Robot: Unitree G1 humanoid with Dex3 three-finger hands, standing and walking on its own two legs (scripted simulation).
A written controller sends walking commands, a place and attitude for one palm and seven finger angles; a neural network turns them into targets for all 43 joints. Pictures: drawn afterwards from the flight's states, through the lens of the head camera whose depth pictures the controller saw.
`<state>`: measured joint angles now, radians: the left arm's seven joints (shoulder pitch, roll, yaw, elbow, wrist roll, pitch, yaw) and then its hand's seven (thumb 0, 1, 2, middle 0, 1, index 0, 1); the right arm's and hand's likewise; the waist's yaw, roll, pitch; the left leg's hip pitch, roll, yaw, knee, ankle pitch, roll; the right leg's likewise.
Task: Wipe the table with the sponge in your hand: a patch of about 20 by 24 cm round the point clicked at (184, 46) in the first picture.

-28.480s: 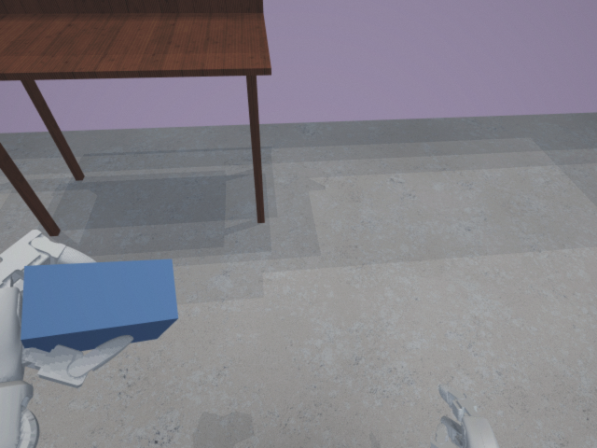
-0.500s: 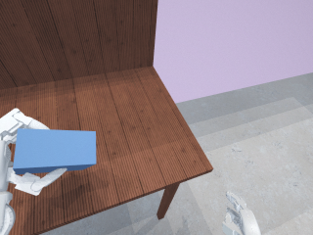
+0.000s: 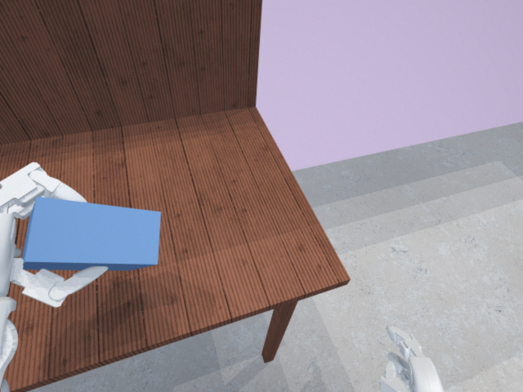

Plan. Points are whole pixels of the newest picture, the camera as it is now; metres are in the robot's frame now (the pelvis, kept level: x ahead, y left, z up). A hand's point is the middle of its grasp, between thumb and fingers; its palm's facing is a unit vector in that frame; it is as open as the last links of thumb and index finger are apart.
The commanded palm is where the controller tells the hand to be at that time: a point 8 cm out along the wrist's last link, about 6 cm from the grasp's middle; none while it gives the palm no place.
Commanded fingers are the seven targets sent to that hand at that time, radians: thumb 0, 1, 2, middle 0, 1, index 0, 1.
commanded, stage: come to a stop and stand still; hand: left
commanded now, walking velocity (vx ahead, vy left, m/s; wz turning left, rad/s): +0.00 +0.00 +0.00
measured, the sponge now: (110, 241) +0.25 +0.22 +0.13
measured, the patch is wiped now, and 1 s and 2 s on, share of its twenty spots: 0.00 0.00 0.00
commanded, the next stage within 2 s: look again from close up in 0.72 s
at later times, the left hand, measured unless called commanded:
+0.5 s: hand (61, 230) +0.24 +0.26 +0.16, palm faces +0.39 -0.86 -0.33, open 10.1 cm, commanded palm +0.18 +0.29 +0.17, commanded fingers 0.00 0.10 1.30 -1.20 -1.60 -1.20 -1.60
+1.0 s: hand (66, 240) +0.23 +0.26 +0.15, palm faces +0.37 -0.86 -0.36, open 10.1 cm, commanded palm +0.17 +0.29 +0.17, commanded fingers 0.00 0.10 1.30 -1.20 -1.60 -1.20 -1.60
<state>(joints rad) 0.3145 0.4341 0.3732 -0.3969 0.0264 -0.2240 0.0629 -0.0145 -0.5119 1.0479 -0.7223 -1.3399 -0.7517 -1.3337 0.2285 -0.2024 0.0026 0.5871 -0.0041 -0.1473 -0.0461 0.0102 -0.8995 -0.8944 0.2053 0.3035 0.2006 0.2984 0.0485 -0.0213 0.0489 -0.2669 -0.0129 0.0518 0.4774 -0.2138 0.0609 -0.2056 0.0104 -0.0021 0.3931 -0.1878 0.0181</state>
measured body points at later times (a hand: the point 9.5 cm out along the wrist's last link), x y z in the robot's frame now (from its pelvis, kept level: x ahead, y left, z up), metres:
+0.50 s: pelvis +0.02 +0.01 +0.00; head +0.05 +0.05 +0.45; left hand +0.21 +0.31 +0.18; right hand +0.20 -0.21 -0.06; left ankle +0.03 +0.08 -0.74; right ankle +0.01 -0.13 -0.74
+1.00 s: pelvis +0.01 +0.01 +0.00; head +0.04 +0.04 +0.45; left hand +0.21 +0.30 +0.17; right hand +0.19 -0.21 -0.07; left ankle +0.03 +0.08 -0.74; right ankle +0.01 -0.13 -0.74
